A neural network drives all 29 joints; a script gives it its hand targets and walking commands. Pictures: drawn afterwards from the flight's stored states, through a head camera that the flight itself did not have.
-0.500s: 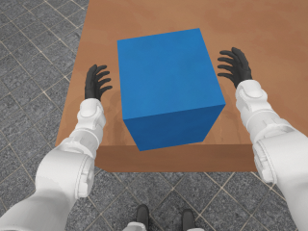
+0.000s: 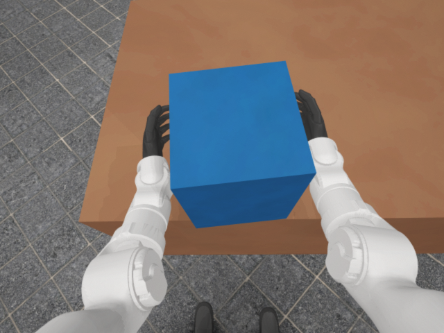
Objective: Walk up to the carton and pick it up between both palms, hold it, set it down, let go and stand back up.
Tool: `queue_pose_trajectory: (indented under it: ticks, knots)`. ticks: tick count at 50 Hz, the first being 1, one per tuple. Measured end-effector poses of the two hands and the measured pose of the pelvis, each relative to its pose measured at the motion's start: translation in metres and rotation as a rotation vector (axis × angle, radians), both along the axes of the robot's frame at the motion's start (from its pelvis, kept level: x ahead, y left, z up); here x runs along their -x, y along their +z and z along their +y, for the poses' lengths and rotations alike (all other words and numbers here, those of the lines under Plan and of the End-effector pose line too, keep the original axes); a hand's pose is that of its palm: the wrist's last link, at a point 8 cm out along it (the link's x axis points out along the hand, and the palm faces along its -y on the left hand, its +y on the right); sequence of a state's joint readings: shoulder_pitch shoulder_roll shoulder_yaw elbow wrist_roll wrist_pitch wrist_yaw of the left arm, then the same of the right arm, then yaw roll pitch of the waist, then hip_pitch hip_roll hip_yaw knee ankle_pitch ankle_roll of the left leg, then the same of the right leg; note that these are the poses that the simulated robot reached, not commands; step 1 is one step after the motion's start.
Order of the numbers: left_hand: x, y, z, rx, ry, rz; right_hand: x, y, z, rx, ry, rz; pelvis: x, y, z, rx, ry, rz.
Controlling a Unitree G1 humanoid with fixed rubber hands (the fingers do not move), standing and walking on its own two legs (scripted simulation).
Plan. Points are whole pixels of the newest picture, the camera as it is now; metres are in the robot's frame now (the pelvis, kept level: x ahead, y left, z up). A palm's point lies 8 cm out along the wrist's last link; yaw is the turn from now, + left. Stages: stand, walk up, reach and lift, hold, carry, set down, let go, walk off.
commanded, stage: reach and lift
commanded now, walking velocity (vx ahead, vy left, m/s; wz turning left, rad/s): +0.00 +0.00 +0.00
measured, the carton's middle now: (235, 155) +0.43 +0.00 -0.03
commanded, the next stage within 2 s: none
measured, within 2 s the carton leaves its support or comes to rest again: leaves its support in 2.00 s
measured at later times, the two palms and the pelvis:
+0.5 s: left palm (155, 150) +0.43 +0.15 +0.01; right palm (316, 136) +0.45 -0.14 +0.02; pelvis +0.03 +0.00 +0.01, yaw +4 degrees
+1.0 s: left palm (155, 151) +0.43 +0.15 +0.01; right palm (315, 137) +0.45 -0.14 +0.01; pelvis +0.02 -0.01 +0.01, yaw +5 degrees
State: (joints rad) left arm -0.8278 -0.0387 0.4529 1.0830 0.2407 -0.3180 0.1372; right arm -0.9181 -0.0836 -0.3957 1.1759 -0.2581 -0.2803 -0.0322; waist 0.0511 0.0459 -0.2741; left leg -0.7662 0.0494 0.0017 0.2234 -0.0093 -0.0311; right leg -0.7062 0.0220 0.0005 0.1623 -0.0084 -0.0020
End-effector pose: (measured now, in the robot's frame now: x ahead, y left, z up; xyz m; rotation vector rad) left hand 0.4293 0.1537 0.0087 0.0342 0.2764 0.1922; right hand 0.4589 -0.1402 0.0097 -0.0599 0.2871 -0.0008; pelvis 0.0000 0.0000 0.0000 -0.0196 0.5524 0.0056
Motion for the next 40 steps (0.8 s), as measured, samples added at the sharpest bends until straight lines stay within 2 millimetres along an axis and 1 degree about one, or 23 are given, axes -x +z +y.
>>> queue_pose_trajectory:
  ticks: [4,9,17,28,40]
  knots:
    - [0.000,0.002,-0.002,-0.016,0.019,0.015,0.004,0.001,0.001,0.023,-0.008,0.000,-0.007,0.004,-0.003,-0.002,0.018,-0.049]
    - [0.001,0.003,-0.002,-0.044,-0.003,0.020,0.005,0.004,0.000,0.072,0.011,-0.006,-0.016,0.008,-0.006,-0.007,0.045,-0.102]
    - [0.001,0.002,-0.002,-0.018,-0.004,0.018,0.006,0.005,-0.001,0.096,0.016,-0.009,-0.027,0.011,-0.006,-0.013,0.065,-0.146]
    - [0.003,0.004,-0.003,-0.041,-0.027,0.003,0.014,0.007,-0.003,0.100,0.002,-0.028,-0.024,0.012,-0.001,-0.014,0.062,-0.157]
    - [0.005,0.005,-0.002,-0.059,-0.025,0.011,0.014,0.006,-0.001,0.089,0.011,-0.024,-0.022,0.012,-0.005,-0.014,0.070,-0.160]
